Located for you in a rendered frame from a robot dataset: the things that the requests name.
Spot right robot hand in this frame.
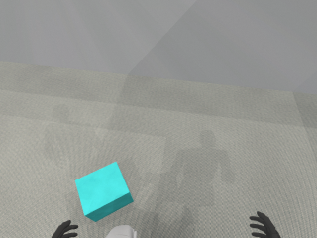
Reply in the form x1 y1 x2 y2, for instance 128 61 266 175
249 211 281 238

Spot carton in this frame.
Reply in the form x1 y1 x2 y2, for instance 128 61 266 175
75 162 134 222

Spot left robot thigh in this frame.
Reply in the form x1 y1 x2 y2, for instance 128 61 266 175
106 225 138 238

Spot left robot hand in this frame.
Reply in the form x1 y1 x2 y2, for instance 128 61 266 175
52 220 78 238

